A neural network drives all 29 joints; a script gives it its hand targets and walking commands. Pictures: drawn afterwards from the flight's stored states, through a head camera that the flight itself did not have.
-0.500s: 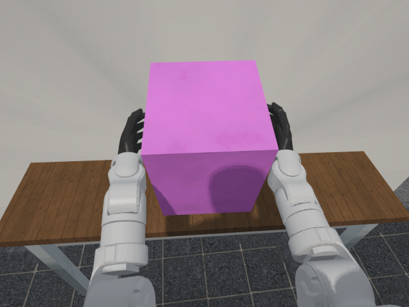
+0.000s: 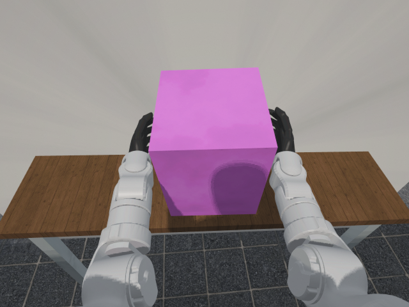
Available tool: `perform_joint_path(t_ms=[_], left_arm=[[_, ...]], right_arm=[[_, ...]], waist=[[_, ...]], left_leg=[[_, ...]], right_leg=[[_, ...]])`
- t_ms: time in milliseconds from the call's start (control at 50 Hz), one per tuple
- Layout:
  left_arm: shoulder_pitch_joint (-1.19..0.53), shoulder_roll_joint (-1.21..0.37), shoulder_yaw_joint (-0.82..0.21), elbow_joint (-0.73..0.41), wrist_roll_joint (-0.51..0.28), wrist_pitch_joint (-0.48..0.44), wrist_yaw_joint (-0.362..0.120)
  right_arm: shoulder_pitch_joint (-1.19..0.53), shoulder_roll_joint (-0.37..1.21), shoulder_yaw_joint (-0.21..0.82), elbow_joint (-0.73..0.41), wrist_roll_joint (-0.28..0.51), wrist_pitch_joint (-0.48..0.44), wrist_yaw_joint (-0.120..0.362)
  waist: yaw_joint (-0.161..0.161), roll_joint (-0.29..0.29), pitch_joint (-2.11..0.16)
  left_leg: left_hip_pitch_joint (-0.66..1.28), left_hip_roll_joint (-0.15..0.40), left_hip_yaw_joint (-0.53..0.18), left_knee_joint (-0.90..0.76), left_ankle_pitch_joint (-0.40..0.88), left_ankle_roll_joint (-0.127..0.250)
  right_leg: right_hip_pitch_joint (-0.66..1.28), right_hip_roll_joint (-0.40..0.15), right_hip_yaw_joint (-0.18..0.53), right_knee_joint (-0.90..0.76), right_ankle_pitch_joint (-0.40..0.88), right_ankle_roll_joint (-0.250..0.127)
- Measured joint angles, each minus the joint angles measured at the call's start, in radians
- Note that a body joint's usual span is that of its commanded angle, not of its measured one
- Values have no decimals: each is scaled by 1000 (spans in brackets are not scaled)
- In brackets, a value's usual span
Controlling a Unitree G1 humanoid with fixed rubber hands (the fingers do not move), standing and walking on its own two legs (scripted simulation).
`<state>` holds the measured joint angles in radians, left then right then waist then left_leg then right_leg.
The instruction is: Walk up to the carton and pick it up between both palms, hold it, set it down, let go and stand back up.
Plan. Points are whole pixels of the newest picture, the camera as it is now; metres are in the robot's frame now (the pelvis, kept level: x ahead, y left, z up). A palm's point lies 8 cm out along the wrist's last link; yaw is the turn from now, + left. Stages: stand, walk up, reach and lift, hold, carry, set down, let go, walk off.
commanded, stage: set down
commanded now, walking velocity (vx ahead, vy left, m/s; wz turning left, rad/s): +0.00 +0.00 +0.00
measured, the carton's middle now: (211, 146) +0.42 -0.02 +0.08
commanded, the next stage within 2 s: none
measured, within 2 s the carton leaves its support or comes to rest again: rests again in 1.90 s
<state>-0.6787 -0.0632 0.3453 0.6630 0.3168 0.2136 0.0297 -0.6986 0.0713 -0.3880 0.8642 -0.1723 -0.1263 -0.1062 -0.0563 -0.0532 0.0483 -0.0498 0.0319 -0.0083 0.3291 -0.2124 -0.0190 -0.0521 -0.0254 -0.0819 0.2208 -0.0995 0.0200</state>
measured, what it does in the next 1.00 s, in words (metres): stands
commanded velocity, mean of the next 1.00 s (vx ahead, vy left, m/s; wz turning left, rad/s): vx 0.00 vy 0.00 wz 0.00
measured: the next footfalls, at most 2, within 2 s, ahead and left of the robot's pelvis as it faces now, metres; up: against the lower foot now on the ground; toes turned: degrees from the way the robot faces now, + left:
none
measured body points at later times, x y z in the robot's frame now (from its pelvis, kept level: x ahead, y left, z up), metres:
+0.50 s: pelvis +0.02 +0.01 +0.00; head +0.03 +0.03 +0.45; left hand +0.43 +0.13 +0.06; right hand +0.41 -0.16 +0.09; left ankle -0.02 +0.12 -0.75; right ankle +0.02 -0.13 -0.75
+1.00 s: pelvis +0.02 +0.00 +0.00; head +0.06 +0.01 +0.45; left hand +0.44 +0.11 +0.04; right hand +0.40 -0.18 +0.06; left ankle -0.02 +0.12 -0.75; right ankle +0.02 -0.13 -0.75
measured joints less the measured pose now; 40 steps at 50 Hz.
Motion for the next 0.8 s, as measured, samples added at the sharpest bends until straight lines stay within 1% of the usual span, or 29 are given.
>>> perform_joint_path(t_ms=[120, 220, 360, 540, 660, 800], left_arm=[[-21, 1, 30, 75, 2, -54, 2], [-13, -1, 46, 111, -4, -99, -1], [2, 7, 44, 150, -27, -156, -3], [-1, 28, 15, 213, -48, -199, 11], [-28, 31, 24, 256, -29, -210, 18], [-43, 26, 44, 295, -14, -234, 21]], right_arm=[[-17, -2, -27, 39, -25, -25, 2], [1, 1, -20, 37, -30, -41, -3], [24, 11, -15, 33, -38, -68, -11], [20, 20, -62, 80, -74, -112, -7], [1, 17, -104, 113, -98, -124, 1], [-1, 23, -147, 118, -135, -135, 12]], waist=[[-6, 12, 4], [-10, 25, 4], [-11, 32, -7], [-11, 20, -45], [-12, 17, -46], [-13, 24, -48]], left_leg=[[5, 5, -1, -15, 1, -4], [3, 4, 1, -23, 0, -3], [-19, -2, 4, -22, -5, 2], [-62, -5, 7, -3, -15, 3], [-78, -4, 12, 6, -19, 4], [-109, -1, 18, 8, -14, 3]], right_leg=[[2, 5, -1, -9, -2, -2], [-5, 4, 0, -8, -8, 1], [-28, -2, 3, -6, -12, 8], [-61, -6, 5, -9, -9, 11], [-75, -5, 10, -8, -7, 12], [-110, -1, 16, -4, -1, 9]])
